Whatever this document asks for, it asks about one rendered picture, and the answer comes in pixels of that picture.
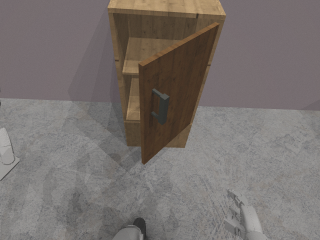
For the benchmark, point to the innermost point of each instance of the robot left thigh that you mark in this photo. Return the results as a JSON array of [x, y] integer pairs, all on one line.
[[129, 234]]

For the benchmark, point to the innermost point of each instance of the robot left hand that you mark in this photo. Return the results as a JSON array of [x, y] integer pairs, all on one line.
[[7, 160]]

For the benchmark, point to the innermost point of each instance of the left robot foot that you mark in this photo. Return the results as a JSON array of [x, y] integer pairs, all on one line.
[[141, 224]]

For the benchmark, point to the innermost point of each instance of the cupboard door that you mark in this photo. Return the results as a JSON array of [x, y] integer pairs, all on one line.
[[177, 71]]

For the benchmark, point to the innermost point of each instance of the handle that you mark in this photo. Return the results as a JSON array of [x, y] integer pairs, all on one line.
[[163, 107]]

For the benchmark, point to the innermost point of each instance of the robot right hand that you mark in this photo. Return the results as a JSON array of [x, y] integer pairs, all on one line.
[[240, 222]]

